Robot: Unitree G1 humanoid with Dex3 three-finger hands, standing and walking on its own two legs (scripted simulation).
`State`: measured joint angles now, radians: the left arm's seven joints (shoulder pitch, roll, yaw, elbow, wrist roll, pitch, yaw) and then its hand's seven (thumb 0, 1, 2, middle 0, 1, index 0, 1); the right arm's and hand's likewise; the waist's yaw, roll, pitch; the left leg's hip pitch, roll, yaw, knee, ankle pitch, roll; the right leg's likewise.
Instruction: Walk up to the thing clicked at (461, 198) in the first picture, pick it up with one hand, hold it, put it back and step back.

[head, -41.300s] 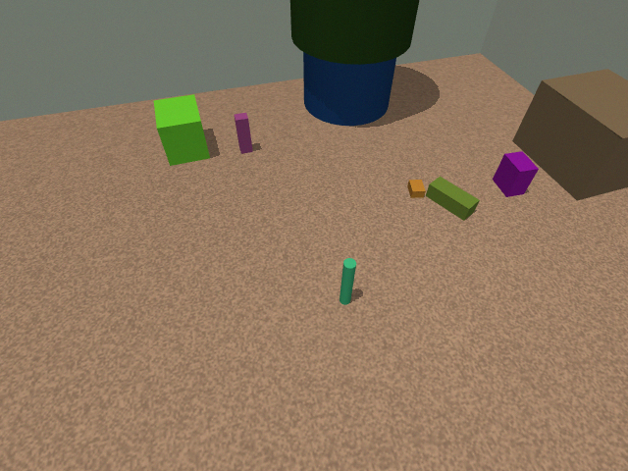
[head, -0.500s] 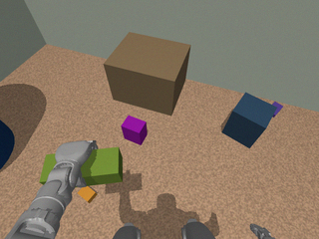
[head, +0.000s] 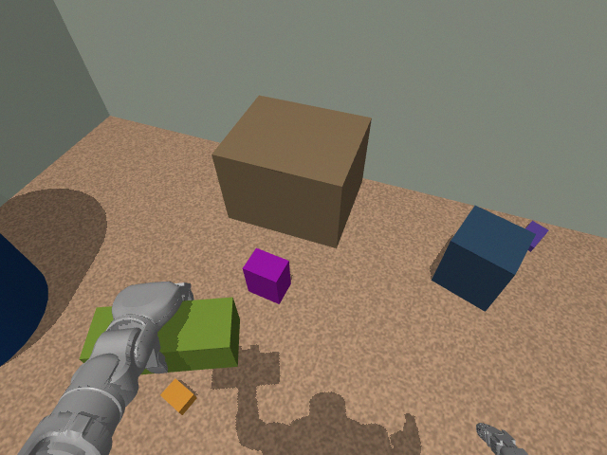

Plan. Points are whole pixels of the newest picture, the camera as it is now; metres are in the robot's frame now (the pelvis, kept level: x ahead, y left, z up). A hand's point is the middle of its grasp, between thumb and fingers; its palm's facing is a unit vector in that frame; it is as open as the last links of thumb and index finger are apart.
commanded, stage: hold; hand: left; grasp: from above
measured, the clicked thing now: (167, 337) +0.32 +0.22 -0.09
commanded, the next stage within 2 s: crouch in 1.64 s
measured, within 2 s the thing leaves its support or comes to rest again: neither
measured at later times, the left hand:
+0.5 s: hand (162, 333) +0.30 +0.21 -0.03, palm faces -0.45 -0.04 -0.89, open 11.0 cm
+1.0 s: hand (160, 338) +0.28 +0.20 -0.02, palm faces -0.44 -0.05 -0.89, open 11.0 cm
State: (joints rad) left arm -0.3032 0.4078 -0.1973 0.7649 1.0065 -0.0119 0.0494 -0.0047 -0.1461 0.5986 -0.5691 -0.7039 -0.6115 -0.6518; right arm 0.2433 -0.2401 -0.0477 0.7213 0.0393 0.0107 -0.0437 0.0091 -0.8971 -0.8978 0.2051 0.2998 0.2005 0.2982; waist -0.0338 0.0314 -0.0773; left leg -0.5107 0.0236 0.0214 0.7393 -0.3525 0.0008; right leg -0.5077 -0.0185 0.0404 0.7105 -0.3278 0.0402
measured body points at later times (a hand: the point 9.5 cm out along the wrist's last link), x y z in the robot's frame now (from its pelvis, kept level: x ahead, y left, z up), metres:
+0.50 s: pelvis +0.00 -0.01 +0.01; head +0.02 -0.03 +0.46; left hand +0.32 +0.21 +0.02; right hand +0.13 -0.27 -0.11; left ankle +0.01 +0.12 -0.71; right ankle +0.02 -0.15 -0.71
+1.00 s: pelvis -0.01 -0.01 +0.02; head +0.00 -0.04 +0.47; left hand +0.30 +0.20 +0.04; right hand +0.14 -0.27 -0.10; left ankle +0.01 +0.12 -0.71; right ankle +0.02 -0.15 -0.71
